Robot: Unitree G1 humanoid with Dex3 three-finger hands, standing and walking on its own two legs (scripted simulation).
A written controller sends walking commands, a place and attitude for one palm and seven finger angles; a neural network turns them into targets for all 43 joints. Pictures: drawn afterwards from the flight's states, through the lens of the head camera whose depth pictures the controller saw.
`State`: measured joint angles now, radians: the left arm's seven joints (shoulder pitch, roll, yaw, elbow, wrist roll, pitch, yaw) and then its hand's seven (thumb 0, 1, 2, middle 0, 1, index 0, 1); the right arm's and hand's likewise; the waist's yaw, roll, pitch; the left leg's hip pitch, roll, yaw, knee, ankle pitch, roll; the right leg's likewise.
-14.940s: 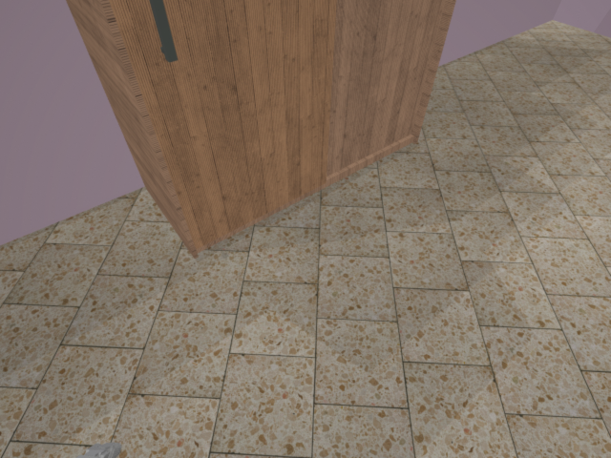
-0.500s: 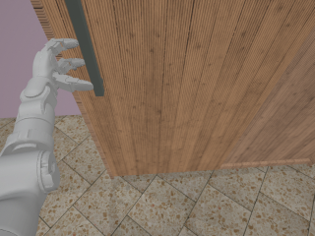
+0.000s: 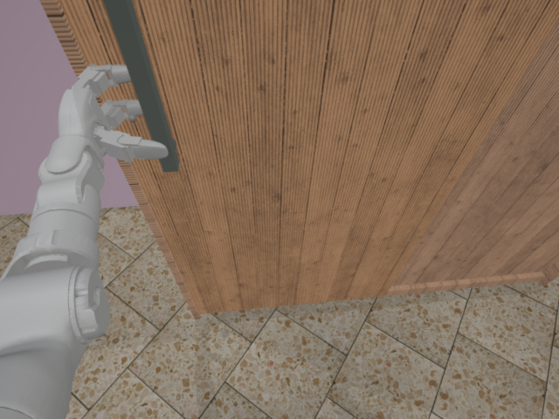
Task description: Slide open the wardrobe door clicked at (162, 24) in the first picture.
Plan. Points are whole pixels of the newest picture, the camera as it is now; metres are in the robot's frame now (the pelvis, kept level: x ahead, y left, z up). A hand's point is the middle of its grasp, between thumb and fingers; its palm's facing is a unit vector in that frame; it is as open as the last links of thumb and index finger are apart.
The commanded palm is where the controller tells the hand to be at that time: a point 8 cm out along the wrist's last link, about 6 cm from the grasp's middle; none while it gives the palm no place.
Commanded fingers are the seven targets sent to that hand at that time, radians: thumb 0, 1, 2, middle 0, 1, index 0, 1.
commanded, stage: slide the fingers in behind the handle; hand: left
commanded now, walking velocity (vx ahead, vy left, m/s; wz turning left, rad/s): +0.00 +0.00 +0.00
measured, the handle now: (145, 71) +0.53 +0.17 +0.22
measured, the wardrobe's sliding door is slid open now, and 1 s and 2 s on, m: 0.00 0.00 0.00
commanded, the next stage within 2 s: grip the handle and tug to test in 1.54 s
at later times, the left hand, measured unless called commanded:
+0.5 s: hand (150, 119) +0.48 +0.17 +0.18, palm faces +0.06 -1.00 +0.01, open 14.0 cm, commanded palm +0.45 +0.22 +0.18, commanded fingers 0.00 -0.50 0.30 -0.30 -1.20 -0.30 -1.20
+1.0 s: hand (163, 122) +0.48 +0.15 +0.18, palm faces +0.06 -1.00 +0.01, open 14.0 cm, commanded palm +0.45 +0.20 +0.18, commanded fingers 0.00 -0.50 0.30 -0.30 -1.20 -0.30 -1.20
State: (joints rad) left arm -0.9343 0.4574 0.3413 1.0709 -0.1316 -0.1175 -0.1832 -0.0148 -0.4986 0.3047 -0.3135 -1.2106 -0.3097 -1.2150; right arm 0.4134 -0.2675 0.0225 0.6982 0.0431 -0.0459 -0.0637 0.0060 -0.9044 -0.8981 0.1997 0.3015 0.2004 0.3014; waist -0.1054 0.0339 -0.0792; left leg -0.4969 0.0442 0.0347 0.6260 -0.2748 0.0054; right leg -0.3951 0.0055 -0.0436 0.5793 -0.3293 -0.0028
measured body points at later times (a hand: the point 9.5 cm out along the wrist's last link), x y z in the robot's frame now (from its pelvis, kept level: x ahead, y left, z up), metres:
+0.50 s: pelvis +0.00 -0.01 +0.00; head +0.04 -0.01 +0.45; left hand +0.47 +0.22 +0.18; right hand +0.06 -0.27 -0.12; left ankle +0.02 +0.11 -0.73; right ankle -0.03 -0.12 -0.73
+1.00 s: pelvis +0.01 -0.01 +0.00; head +0.03 -0.01 +0.45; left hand +0.47 +0.20 +0.18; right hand +0.07 -0.27 -0.12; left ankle +0.02 +0.11 -0.73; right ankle -0.03 -0.12 -0.73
